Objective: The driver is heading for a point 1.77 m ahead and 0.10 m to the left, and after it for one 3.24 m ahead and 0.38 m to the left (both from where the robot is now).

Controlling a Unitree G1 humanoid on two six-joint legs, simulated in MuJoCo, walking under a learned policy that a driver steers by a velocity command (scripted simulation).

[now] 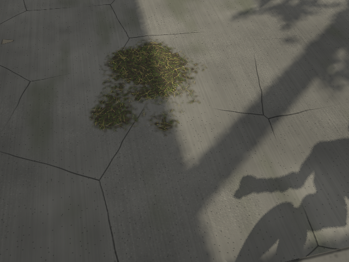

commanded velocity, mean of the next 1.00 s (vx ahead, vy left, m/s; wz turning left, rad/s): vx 0.00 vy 0.00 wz -0.20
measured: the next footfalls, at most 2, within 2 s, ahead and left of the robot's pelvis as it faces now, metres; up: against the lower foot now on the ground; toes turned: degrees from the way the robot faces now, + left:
right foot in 0.30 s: +0.05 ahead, -0.15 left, +0.00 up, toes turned -10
left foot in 0.62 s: +0.09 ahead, +0.08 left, +0.00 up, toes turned -6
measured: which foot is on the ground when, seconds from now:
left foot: down 0.00-0.32, up 0.34-0.60, down 0.62-1.00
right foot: up 0.00-0.28, down 0.30-1.00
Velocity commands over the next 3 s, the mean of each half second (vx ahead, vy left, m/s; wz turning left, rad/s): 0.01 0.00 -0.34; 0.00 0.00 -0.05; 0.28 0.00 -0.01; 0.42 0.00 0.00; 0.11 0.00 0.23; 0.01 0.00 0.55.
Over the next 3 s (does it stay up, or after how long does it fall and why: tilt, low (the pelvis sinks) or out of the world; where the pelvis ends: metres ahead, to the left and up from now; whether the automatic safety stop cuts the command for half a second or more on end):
stays up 0.64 -0.15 -0.15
